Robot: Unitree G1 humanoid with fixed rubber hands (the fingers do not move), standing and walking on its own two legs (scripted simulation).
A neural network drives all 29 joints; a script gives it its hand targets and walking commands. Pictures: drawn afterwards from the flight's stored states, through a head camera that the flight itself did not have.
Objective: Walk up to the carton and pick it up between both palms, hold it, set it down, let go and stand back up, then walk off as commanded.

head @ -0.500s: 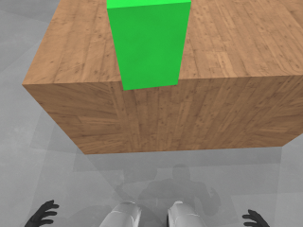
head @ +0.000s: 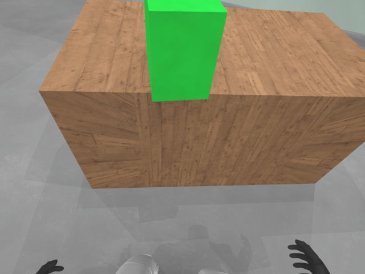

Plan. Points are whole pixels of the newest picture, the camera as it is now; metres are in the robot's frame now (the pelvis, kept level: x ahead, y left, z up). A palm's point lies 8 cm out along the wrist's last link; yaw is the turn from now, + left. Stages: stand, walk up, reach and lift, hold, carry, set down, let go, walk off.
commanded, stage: walk off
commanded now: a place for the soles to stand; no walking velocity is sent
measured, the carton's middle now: (176, 36) +0.77 +0.05 +0.11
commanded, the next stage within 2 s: stand in 1.06 s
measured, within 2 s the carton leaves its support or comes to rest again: neither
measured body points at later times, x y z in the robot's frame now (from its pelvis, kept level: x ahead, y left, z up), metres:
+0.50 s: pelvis +0.02 +0.01 +0.01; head +0.04 +0.04 +0.46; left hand +0.09 +0.32 -0.11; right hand +0.11 -0.30 -0.07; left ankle +0.04 +0.12 -0.71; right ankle +0.06 -0.13 -0.69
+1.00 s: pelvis +0.00 +0.00 +0.01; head +0.02 +0.01 +0.46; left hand +0.08 +0.31 -0.10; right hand +0.13 -0.31 -0.09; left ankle +0.03 +0.12 -0.71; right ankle +0.07 -0.13 -0.71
